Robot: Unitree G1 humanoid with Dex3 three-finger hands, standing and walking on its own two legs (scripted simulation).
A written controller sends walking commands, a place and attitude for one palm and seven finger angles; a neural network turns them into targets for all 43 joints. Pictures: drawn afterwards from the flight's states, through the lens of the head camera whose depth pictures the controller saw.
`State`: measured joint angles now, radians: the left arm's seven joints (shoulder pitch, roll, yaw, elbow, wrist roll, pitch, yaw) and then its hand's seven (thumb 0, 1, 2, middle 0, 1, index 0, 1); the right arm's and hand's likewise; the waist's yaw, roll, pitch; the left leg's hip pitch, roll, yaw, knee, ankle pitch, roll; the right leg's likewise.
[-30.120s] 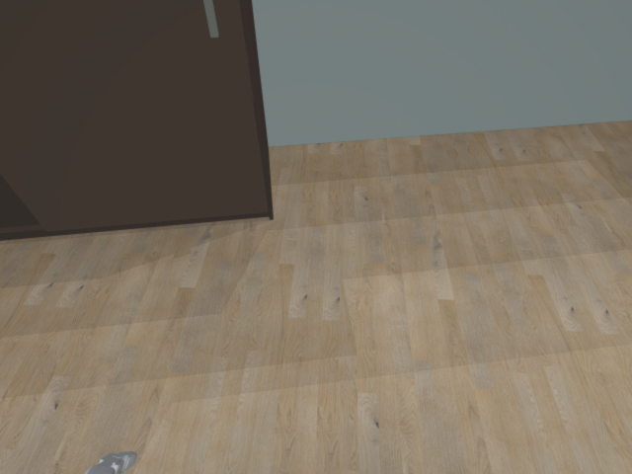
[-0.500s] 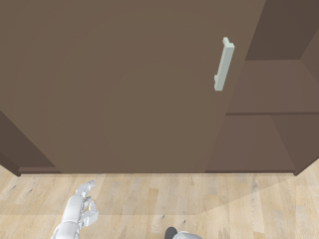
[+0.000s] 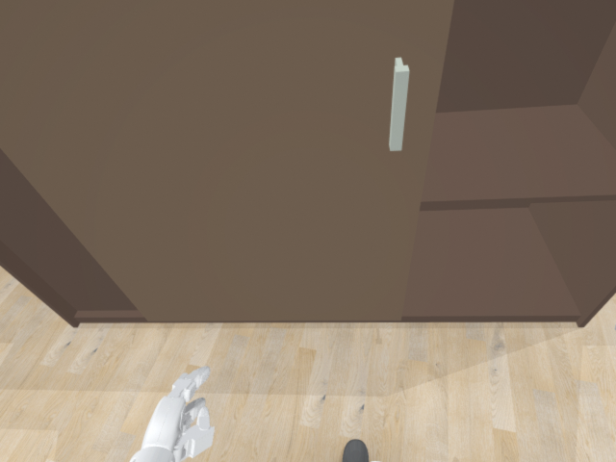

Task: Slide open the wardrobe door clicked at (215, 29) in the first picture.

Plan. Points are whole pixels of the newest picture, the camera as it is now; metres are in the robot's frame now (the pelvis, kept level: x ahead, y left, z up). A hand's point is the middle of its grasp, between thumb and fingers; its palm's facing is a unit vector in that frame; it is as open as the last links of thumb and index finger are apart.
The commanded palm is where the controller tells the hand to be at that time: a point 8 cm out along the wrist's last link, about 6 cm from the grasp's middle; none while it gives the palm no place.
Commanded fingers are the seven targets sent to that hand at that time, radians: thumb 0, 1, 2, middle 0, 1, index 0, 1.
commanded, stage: stop stepping back and stand still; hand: right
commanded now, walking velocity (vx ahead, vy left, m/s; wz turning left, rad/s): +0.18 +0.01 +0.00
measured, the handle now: (397, 105) +0.67 -0.16 +0.12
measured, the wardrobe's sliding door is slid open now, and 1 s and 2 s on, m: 0.59 0.59 0.59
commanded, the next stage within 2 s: let the arm hang, fingers relaxed in 0.78 s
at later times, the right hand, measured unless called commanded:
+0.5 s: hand out of the picture +0.13 -0.32 +0.18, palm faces +0.39 +0.84 -0.39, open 7.4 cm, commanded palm +0.08 -0.35 +0.18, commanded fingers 0.00 -0.90 -0.90 0.20 0.30 0.20 0.30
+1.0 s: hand out of the picture +0.16 -0.36 +0.00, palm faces +0.23 +0.88 -0.41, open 7.4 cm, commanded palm none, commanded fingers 0.00 -0.90 -0.90 0.20 0.30 0.20 0.30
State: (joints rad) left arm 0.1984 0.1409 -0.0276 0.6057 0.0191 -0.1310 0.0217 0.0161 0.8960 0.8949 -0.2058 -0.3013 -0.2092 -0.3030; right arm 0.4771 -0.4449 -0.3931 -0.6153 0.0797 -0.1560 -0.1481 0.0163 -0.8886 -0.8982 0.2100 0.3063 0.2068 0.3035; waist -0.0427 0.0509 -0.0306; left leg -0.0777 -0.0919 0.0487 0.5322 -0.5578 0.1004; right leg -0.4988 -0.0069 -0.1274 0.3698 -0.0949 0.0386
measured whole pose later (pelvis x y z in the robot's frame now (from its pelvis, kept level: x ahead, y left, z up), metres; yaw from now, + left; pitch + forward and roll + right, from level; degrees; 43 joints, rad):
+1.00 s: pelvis -0.07 -0.11 -0.02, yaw +0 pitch +1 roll +1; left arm 0.18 0.25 0.00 0.76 0.03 -0.02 -0.02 0.01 0.90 0.89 -0.21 -0.30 -0.21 -0.30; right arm 0.26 -0.33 -0.20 0.13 -0.02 -0.02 -0.05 0.00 -0.90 -0.90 0.20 0.30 0.20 0.30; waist 0.00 -0.05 -0.05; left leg -0.38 0.03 0.11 0.76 -0.40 0.00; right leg -0.44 -0.04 -0.06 0.77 -0.36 -0.04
